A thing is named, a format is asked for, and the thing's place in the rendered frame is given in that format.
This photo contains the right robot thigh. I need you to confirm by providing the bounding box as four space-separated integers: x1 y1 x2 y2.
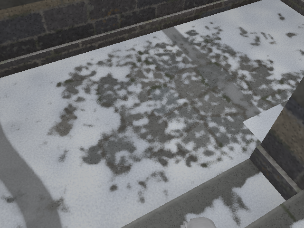
180 217 217 228

